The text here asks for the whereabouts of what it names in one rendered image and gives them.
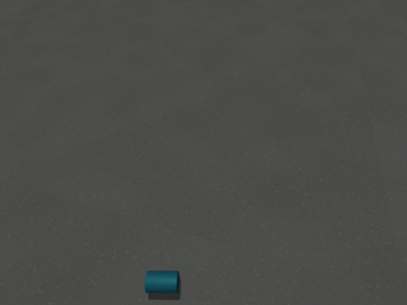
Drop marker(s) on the can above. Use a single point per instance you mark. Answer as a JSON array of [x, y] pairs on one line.
[[162, 282]]

